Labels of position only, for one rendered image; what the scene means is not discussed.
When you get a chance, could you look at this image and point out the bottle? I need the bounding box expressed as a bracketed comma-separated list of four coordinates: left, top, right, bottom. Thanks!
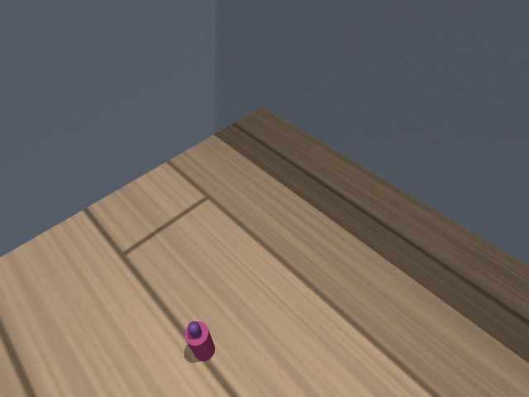
[184, 321, 215, 361]

